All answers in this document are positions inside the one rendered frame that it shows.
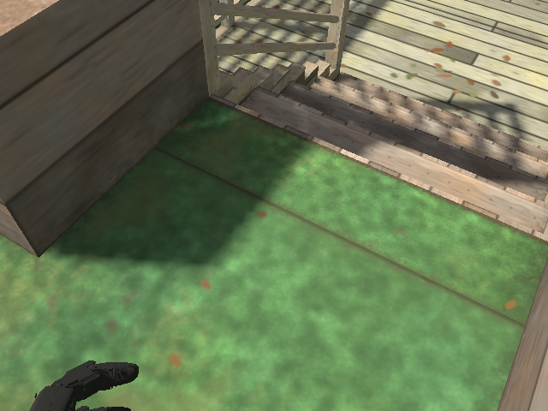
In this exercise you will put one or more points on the left robot hand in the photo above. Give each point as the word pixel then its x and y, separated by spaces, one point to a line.
pixel 83 381

